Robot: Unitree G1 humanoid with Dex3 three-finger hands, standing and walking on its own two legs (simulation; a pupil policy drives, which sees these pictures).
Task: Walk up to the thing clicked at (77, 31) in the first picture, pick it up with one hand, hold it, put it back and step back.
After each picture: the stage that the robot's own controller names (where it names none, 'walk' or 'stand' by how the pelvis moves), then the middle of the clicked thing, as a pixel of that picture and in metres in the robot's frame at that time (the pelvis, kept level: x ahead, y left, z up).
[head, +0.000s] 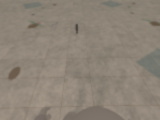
stand; (76, 28) +2.19 +0.40 -0.65
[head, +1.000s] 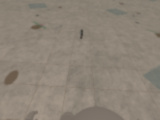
walk; (81, 34) +2.05 +0.20 -0.64
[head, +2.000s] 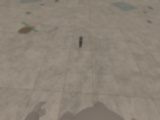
walk; (80, 42) +1.43 +0.14 -0.65
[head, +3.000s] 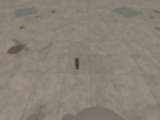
walk; (77, 64) +0.90 +0.18 -0.63
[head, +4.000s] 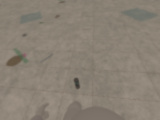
walk; (77, 83) +0.53 +0.21 -0.64
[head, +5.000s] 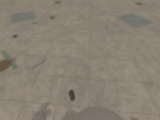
stand; (72, 95) +0.37 +0.19 -0.64
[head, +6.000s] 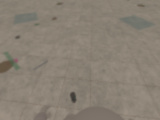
stand; (73, 97) +0.35 +0.18 -0.66
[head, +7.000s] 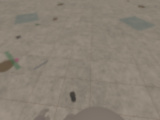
stand; (73, 97) +0.36 +0.18 -0.66
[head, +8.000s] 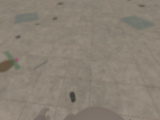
stand; (72, 97) +0.36 +0.19 -0.66
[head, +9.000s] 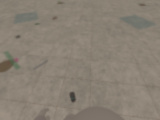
stand; (72, 97) +0.35 +0.19 -0.66
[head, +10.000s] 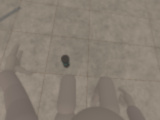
go down; (66, 62) +0.43 +0.19 -0.34
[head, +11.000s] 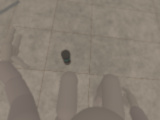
go down; (66, 58) +0.45 +0.19 -0.27
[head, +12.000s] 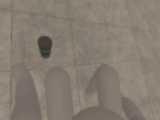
close in; (45, 49) +0.45 +0.22 -0.17
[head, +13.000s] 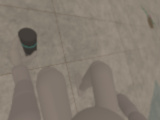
close; (29, 46) +0.46 +0.25 -0.16
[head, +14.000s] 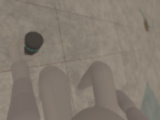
lift; (32, 47) +0.43 +0.24 -0.17
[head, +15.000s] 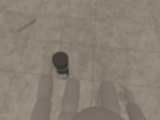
lift; (62, 68) +0.32 +0.18 +0.00
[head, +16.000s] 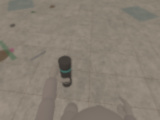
hold; (66, 73) +0.31 +0.16 +0.03
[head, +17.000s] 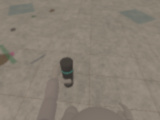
hold; (67, 74) +0.31 +0.15 +0.03
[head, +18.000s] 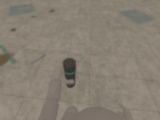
crouch; (70, 75) +0.30 +0.13 +0.03
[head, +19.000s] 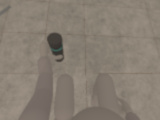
crouch; (57, 50) +0.45 +0.18 -0.05
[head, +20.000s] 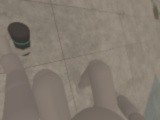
lower; (22, 43) +0.46 +0.25 -0.17
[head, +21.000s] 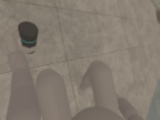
lower; (29, 41) +0.47 +0.25 -0.16
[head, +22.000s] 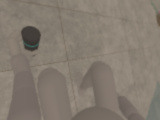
lower; (31, 44) +0.45 +0.24 -0.17
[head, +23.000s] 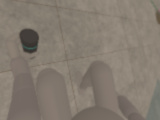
lower; (30, 47) +0.44 +0.24 -0.17
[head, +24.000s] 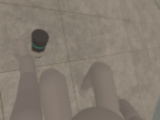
draw back; (38, 46) +0.45 +0.22 -0.16
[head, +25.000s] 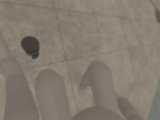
rise; (32, 50) +0.43 +0.23 -0.18
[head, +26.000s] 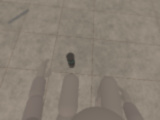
walk; (71, 61) +0.46 +0.16 -0.31
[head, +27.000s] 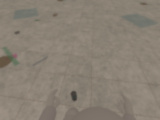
stand; (74, 96) +0.36 +0.15 -0.59
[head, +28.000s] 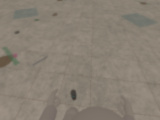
stand; (73, 95) +0.37 +0.15 -0.60
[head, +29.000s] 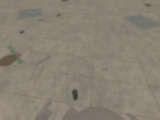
stand; (75, 95) +0.37 +0.15 -0.63
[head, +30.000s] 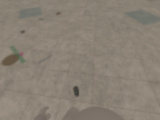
walk; (76, 91) +0.40 +0.15 -0.65
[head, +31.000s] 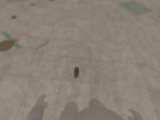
walk; (76, 72) +0.60 +0.13 -0.64
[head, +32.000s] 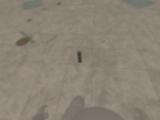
walk; (79, 57) +0.94 +0.23 -0.63
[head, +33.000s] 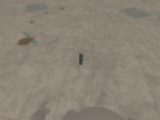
stand; (80, 59) +1.00 +0.14 -0.64
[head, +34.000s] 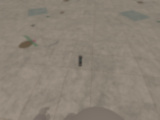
stand; (80, 61) +1.01 +0.16 -0.66
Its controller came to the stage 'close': yes
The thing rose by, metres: 0.69
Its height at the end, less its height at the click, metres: +0.00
